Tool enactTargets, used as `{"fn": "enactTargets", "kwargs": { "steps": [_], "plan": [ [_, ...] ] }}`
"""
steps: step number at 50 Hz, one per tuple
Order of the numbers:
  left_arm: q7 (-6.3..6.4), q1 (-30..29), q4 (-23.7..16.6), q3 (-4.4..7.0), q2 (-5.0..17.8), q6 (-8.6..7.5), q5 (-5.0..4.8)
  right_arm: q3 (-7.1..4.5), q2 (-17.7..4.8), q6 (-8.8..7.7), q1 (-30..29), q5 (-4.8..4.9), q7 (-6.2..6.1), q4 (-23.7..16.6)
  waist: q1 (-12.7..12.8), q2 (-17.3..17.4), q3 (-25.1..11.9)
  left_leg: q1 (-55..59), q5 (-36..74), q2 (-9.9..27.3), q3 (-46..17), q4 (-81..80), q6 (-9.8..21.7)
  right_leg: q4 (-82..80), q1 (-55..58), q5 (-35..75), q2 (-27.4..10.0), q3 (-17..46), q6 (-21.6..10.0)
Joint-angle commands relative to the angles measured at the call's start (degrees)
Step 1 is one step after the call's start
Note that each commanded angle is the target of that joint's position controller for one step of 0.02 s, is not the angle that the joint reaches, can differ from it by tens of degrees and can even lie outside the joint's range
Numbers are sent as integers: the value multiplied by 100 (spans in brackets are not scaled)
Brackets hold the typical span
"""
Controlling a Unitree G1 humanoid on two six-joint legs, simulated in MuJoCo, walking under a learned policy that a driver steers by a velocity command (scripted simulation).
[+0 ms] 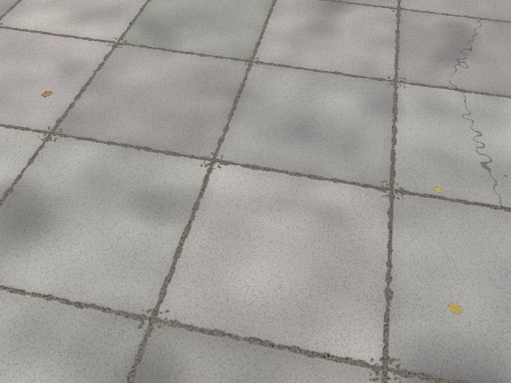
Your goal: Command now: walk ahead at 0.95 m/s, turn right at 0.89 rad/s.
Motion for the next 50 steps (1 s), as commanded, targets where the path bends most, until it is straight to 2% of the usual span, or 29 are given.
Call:
{"fn": "enactTargets", "kwargs": {
  "steps": [1,3,5,7,8,9,10,11,12,13,15,18,21,25,27,29,30,31,32,33,35,36,37,39,42,45,48,49,50],
  "plan": [
    [-134,-811,-775,-198,-104,-47,-12,12,-251,-171,-393,4,15,-146,302,868,1125,-482,2427,1387,-156,-1123,430,-689,-717,591,-255,-22,-41],
    [-210,-1241,-924,-296,-162,-59,-5,-7,-389,-172,-285,15,-17,12,251,620,1275,-741,3480,1231,410,-1237,320,-1721,116,816,-61,-638,-247],
    [-181,-1176,-889,-318,-123,-61,-45,-64,-715,-157,-9,27,-55,135,344,674,927,-384,6799,1250,647,-578,232,-2170,1140,711,503,-1191,-517],
    [-71,26,-592,-194,217,-80,-80,-188,-1193,-5,-127,-8,-123,101,1096,1011,81,-78,8661,1496,601,1232,223,-2250,2479,136,897,-1144,-741],
    [21,1287,-236,-47,502,-99,-74,-233,-1346,77,-401,-20,-128,-16,1682,1094,-552,-510,8653,1605,452,2735,316,-2348,3899,-130,1032,-870,-913],
    [160,2242,145,154,842,-107,-68,-219,-1241,111,-516,-53,-77,-76,1989,692,-969,-1625,6351,1301,407,4653,257,-2917,5542,-207,979,-301,-1065],
    [308,1771,143,316,1294,-18,-187,-26,-439,71,-579,-110,58,-244,1350,-796,-557,-3416,-207,142,322,7056,97,-3239,6023,-477,38,1286,-1240],
    [301,1384,-230,384,1843,44,-3,18,-524,-55,-319,42,61,-934,887,-1078,-1703,-5044,-698,-197,-881,8303,-20,-4542,7203,-1119,-1089,4485,-2300],
    [365,1588,-238,387,1559,53,-56,7,-827,-177,-948,-21,67,-1006,1169,55,-1476,-5309,-3,151,-1454,7902,32,-5239,6855,-1577,-1096,4774,-2114],
    [428,1460,-79,318,1275,-2,-63,58,-751,-227,-974,8,62,-995,818,404,-468,-5256,240,377,-1415,7273,48,-5494,5815,-1292,-990,4421,-1901],
    [490,994,-54,200,954,-190,-70,138,-577,-81,-950,-212,33,-862,237,992,265,-4420,50,727,-1401,6412,-43,-5499,4085,-271,-334,3208,-1578],
    [439,984,-22,68,679,-411,-173,178,-473,248,-1061,-276,56,-1008,-48,776,626,-3841,-302,887,-1220,5248,-319,-5763,2581,309,53,2628,-1666],
    [419,1071,33,102,722,-499,-155,305,-219,240,-2262,-148,158,-1464,246,555,974,-3385,1362,727,-915,3523,-376,-6015,1950,990,518,2230,-1364],
    [388,1471,232,189,886,-517,-259,321,-265,192,-2675,25,186,-1551,624,198,534,-2559,2685,268,-863,2058,-121,-5754,2885,2754,367,2344,-944],
    [441,1419,251,226,1013,-501,-249,240,-489,179,-2367,36,124,-1475,449,130,227,-1843,2311,16,-963,1534,-20,-5079,3427,3872,347,2430,-684],
    [431,1170,275,261,1309,-519,-141,-5,-986,149,-723,71,-23,-1028,-476,130,-718,-200,1497,-100,-846,1579,125,-3147,3622,4889,316,2278,-453],
    [421,943,250,180,1012,-591,-64,-149,-1244,130,511,18,-151,-711,-1078,234,-1186,1094,781,338,-1108,1750,244,-1605,2900,4186,517,1990,-369],
    [450,1130,75,-75,-41,-635,-117,-218,-1544,72,1081,-222,-223,-579,-890,1710,-1575,2190,-457,1928,-3132,1342,574,503,1521,-755,1168,1435,-232],
    [452,1853,-127,-161,6,-604,-284,-278,-1722,73,343,-222,-116,-674,-132,2852,-2049,2232,132,2750,-6162,197,1251,1373,579,-1684,1430,1098,-107],
    [520,1467,122,-121,411,-487,-94,-186,-1027,78,-422,-137,-36,-841,-70,1391,-1123,1374,516,2431,-5287,248,1304,1336,376,-1091,836,998,-101],
    [442,791,88,-112,356,-377,8,-18,-403,38,-638,-104,64,-608,18,264,-225,82,3294,1936,-3435,507,1251,928,625,-867,585,787,53],
    [378,572,-43,-126,232,-333,32,45,-302,-19,-414,-50,74,-389,39,311,-8,-221,4377,1714,-2819,438,1168,676,637,-983,553,814,89],
    [410,410,-266,-160,127,-402,-486,-34,-401,-198,-644,252,97,-450,67,1108,141,-155,4868,1553,-2524,305,1221,517,561,-1230,323,971,192],
    [393,208,-381,-265,34,-432,-364,6,-317,-279,-778,378,118,-239,319,924,159,-384,5012,1420,-2320,157,1247,-694,582,-1246,205,860,300],
    [247,-347,-548,-452,-203,-604,-156,-194,-1028,-124,-1064,435,-3,-273,337,712,116,-1488,5132,917,-1706,-98,1187,-3061,1954,229,479,198,549],
    [227,-527,-542,-321,202,-600,-138,-330,-1310,-101,-786,426,-40,-233,390,791,-84,-1504,4220,881,-1891,80,902,-3914,2915,1666,661,456,437],
    [434,-40,-395,-135,536,-547,32,-292,-1036,-42,-803,458,-51,-309,765,723,-335,-1729,3853,453,-1878,1369,395,-4424,4063,2599,429,578,106],
    [534,484,-365,-55,843,-521,134,-188,-722,-5,-835,366,-45,-511,954,165,-891,-2515,2119,31,-1708,2787,118,-4097,5202,4676,-525,1270,-225],
    [567,557,-490,-96,854,-381,299,-6,-151,77,295,401,-55,-440,573,-1150,-2044,-3495,-2068,-381,-1481,4801,-159,-3790,6275,6623,-2398,2776,-1276]
  ]
}}
Velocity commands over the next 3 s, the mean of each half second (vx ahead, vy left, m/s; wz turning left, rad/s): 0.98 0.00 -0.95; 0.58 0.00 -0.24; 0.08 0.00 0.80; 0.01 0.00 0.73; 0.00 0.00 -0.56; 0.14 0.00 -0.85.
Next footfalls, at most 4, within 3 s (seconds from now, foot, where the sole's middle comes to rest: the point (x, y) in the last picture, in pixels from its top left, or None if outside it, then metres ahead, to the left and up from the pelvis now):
0.18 right None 0.34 -0.08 -0.77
0.60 left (285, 280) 0.80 -0.11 -0.77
0.98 right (394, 253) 0.88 -0.45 -0.77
1.38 left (308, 230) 0.98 -0.20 -0.77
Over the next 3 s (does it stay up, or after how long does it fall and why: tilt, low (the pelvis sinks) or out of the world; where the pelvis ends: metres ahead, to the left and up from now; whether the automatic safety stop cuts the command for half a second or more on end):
stays up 0.99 -0.34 0.00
